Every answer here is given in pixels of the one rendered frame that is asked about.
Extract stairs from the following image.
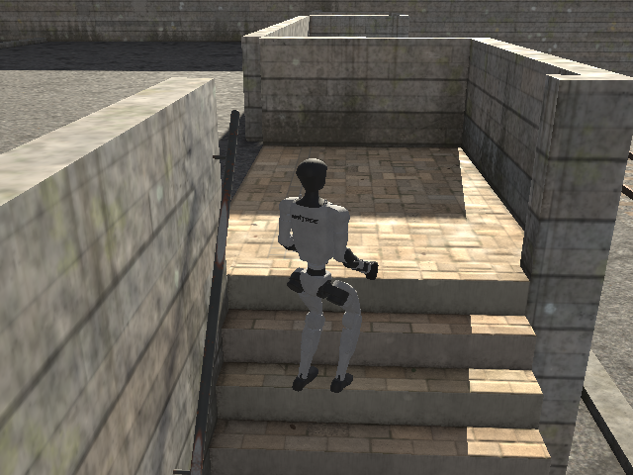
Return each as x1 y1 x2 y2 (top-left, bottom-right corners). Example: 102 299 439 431
209 275 552 475

